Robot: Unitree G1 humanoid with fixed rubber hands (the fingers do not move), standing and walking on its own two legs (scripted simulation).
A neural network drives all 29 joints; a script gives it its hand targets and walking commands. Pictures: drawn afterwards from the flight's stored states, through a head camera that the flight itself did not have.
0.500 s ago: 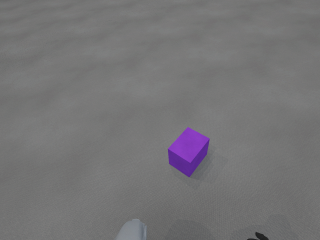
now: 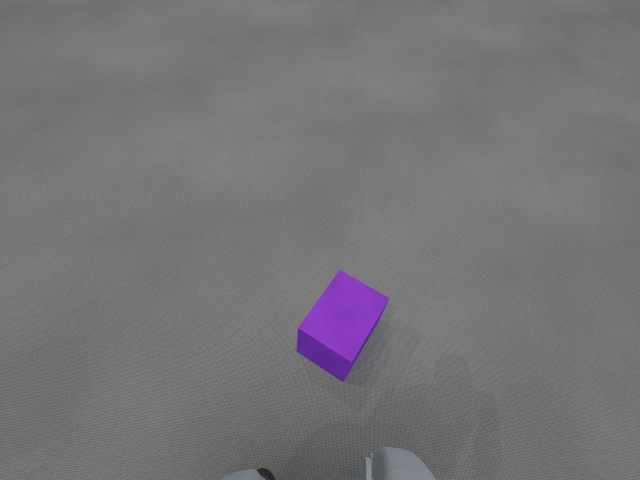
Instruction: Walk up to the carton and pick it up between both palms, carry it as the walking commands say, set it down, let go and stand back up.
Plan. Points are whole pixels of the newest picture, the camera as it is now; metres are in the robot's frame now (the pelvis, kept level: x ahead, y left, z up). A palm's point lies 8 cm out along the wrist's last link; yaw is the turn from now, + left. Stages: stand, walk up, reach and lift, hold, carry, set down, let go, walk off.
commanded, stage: walk up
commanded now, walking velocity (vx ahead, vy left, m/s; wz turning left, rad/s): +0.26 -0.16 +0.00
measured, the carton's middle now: (341, 325) +0.59 -0.10 -0.68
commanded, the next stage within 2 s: none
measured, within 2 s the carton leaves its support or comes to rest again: neither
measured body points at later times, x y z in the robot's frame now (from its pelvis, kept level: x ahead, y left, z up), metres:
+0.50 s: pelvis +0.11 -0.10 +0.00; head +0.12 -0.13 +0.45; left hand +0.18 +0.13 -0.13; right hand +0.10 -0.33 -0.17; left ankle +0.08 +0.06 -0.70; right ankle +0.13 -0.19 -0.74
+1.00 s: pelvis +0.11 -0.10 +0.00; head +0.10 -0.09 +0.45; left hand +0.10 +0.12 -0.16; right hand +0.11 -0.31 -0.16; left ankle +0.09 +0.02 -0.74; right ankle +0.13 -0.19 -0.74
